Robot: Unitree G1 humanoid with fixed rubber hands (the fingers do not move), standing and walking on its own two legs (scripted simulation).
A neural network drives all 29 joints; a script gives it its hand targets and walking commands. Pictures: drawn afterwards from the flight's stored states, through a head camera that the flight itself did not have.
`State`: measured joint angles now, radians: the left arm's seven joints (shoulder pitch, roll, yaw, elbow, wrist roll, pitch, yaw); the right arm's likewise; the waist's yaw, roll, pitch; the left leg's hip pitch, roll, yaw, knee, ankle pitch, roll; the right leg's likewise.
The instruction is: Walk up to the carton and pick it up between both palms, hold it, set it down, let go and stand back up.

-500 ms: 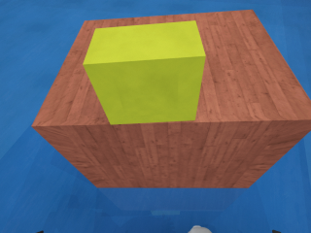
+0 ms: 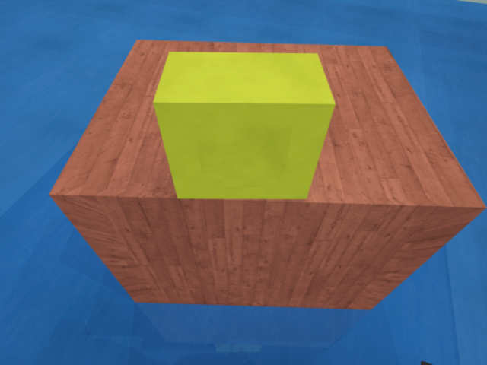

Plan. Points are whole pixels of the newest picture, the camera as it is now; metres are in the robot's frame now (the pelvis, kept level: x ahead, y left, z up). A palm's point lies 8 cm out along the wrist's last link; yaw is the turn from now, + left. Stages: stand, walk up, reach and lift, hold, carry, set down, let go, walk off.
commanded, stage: walk up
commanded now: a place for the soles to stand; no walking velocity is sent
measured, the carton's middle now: (242, 130) +0.55 +0.00 +0.08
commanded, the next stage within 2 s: none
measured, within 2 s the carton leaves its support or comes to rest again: neither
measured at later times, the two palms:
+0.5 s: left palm out of the picture +0.07 +0.30 -0.08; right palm out of the picture +0.08 -0.34 -0.08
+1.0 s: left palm out of the picture +0.07 +0.30 -0.07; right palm out of the picture +0.08 -0.33 -0.07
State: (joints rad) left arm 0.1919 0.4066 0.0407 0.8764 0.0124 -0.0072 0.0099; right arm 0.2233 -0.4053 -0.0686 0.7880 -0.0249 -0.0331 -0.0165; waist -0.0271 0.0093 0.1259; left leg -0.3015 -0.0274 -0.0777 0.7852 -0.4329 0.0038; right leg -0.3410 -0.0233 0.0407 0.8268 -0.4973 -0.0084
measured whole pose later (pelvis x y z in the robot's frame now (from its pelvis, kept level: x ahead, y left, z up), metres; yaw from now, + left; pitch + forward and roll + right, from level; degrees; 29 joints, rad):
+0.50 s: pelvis -0.02 -0.02 +0.01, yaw +1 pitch -3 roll +1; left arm 0.18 0.41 0.04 0.90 0.01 -0.01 -0.01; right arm 0.21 -0.41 -0.06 0.79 -0.02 -0.03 -0.02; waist -0.03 0.01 0.08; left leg -0.30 -0.02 -0.10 0.69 -0.35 0.00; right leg -0.34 -0.02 0.03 0.72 -0.34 0.01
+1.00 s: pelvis -0.02 -0.02 +0.02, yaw +1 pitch -1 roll +0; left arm 0.17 0.41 0.04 0.92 0.01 -0.01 -0.02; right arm 0.21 -0.41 -0.05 0.79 -0.02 -0.03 -0.01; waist -0.03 0.01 0.03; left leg -0.31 -0.02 -0.10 0.62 -0.30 0.00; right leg -0.33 -0.02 0.03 0.63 -0.29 0.01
